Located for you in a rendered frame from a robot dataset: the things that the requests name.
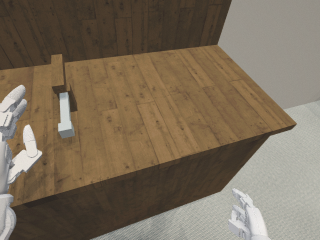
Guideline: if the counter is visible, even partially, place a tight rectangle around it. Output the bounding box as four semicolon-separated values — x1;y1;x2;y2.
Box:
0;0;297;240

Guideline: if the tap lever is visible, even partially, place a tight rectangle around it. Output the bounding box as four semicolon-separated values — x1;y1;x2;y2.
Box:
58;92;75;139

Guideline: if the robot left forearm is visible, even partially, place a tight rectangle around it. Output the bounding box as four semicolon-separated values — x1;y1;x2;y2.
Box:
0;194;17;240

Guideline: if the robot left hand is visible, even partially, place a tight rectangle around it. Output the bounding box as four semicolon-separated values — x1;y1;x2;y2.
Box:
0;85;42;195

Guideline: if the robot right hand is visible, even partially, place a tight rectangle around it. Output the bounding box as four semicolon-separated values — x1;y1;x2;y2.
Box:
228;188;269;240

